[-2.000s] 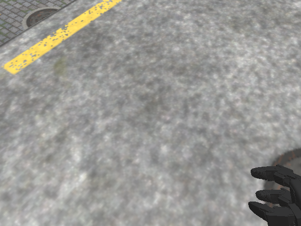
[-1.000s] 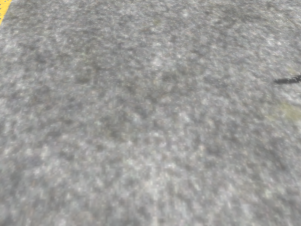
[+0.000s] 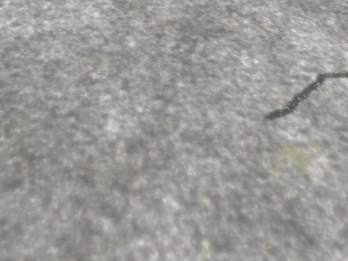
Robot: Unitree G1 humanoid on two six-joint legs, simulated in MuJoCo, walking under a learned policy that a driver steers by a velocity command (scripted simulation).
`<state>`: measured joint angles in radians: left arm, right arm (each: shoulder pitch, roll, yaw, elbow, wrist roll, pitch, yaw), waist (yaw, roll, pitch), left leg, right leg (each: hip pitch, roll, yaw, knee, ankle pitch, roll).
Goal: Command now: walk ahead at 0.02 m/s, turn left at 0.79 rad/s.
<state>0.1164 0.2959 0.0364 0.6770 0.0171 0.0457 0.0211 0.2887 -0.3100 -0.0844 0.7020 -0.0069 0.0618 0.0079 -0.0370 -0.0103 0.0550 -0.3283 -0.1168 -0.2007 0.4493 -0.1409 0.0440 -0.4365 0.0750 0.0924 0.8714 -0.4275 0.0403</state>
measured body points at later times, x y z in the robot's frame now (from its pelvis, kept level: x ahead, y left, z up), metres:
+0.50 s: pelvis +0.00 -0.02 +0.00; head +0.04 -0.02 +0.45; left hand -0.01 +0.28 -0.10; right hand +0.25 -0.20 -0.11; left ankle -0.07 +0.09 -0.70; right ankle +0.02 -0.12 -0.74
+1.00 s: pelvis +0.11 +0.05 -0.01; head +0.12 +0.05 +0.44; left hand +0.14 +0.35 -0.12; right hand +0.21 -0.21 -0.14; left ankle -0.07 +0.08 -0.74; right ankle +0.29 -0.03 -0.66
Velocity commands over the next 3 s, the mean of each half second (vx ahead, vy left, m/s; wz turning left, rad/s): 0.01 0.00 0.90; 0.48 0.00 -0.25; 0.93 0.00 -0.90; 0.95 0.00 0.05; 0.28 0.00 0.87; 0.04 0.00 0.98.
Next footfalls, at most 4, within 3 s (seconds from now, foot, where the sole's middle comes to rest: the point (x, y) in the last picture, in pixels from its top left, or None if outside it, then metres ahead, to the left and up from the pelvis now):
0.14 right None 0.06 -0.11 -0.78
0.58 left None -0.03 0.10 -0.78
1.16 right None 0.42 0.02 -0.78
1.62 left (144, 154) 0.90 0.11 -0.78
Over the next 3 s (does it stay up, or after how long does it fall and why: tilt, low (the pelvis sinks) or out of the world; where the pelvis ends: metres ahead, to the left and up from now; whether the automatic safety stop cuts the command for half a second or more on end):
stays up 1.33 -0.12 0.00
